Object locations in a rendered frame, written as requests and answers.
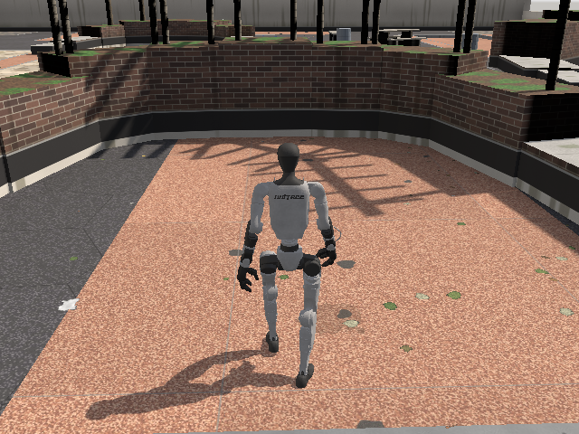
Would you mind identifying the robot right hand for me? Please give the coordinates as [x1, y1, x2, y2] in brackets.
[316, 246, 337, 267]

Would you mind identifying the right robot forearm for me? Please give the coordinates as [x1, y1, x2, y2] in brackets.
[321, 216, 336, 251]

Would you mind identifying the humanoid robot head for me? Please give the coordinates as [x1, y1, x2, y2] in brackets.
[273, 143, 304, 185]

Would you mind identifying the right robot upper arm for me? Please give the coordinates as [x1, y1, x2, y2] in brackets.
[308, 182, 330, 230]

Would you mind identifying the robot left shin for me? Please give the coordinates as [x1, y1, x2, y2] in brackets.
[262, 286, 278, 341]

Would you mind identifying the left robot forearm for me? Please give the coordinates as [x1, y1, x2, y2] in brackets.
[240, 220, 258, 268]

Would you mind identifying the left robot upper arm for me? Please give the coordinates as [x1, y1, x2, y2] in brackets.
[249, 182, 271, 234]

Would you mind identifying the robot left hand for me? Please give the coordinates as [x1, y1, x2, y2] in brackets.
[237, 265, 259, 292]

